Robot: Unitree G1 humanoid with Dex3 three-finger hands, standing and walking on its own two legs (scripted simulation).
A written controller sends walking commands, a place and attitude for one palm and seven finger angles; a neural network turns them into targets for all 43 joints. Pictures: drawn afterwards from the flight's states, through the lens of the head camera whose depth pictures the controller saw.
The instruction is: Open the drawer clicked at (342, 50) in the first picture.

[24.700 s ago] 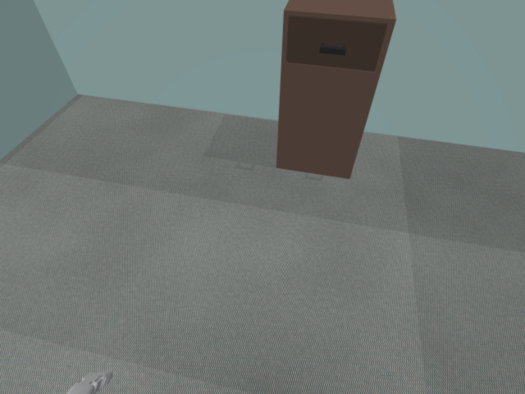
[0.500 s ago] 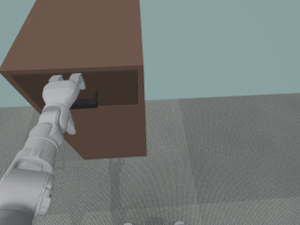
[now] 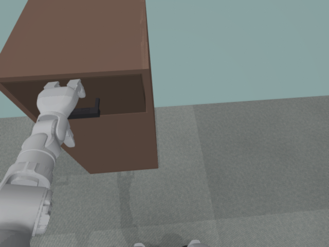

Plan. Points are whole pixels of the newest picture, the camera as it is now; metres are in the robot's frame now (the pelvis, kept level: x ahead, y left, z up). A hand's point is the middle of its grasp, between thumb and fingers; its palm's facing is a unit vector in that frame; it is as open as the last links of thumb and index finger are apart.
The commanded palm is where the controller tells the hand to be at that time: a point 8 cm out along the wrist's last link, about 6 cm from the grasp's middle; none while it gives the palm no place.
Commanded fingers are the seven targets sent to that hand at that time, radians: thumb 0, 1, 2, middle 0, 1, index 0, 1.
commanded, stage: lower the fingers behind the handle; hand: left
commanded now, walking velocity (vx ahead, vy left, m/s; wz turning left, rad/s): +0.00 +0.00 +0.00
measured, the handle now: (82, 107) +0.51 +0.24 -0.03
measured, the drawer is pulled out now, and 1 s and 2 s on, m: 0.00 0.00 0.00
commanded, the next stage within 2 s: lift the fingers back up to retry in 1.60 s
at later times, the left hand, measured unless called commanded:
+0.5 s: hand (78, 116) +0.46 +0.24 -0.01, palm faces -0.06 -0.04 -1.00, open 13.8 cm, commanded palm +0.44 +0.24 +0.04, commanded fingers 0.00 -0.50 0.30 -0.30 -1.20 -0.30 -1.20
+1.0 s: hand (78, 119) +0.46 +0.24 -0.02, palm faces -0.05 +0.00 -1.00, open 13.8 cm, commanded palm +0.44 +0.23 +0.01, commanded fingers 0.00 -0.50 0.30 -0.30 -1.20 -0.30 -1.20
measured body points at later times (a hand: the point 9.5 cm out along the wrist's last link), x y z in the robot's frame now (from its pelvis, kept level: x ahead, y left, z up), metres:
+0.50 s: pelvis +0.00 +0.00 -0.01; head +0.11 +0.00 +0.42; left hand +0.46 +0.24 +0.04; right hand +0.02 -0.27 -0.15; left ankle -0.02 +0.08 -0.71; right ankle -0.01 -0.10 -0.71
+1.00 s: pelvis -0.02 +0.00 -0.03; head +0.10 +0.00 +0.40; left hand +0.45 +0.24 +0.03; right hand -0.01 -0.27 -0.16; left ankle -0.02 +0.08 -0.71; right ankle -0.01 -0.10 -0.71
